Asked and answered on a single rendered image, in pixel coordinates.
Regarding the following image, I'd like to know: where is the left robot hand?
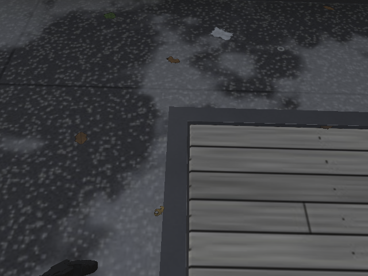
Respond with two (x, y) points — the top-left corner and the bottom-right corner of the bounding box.
(39, 259), (98, 276)

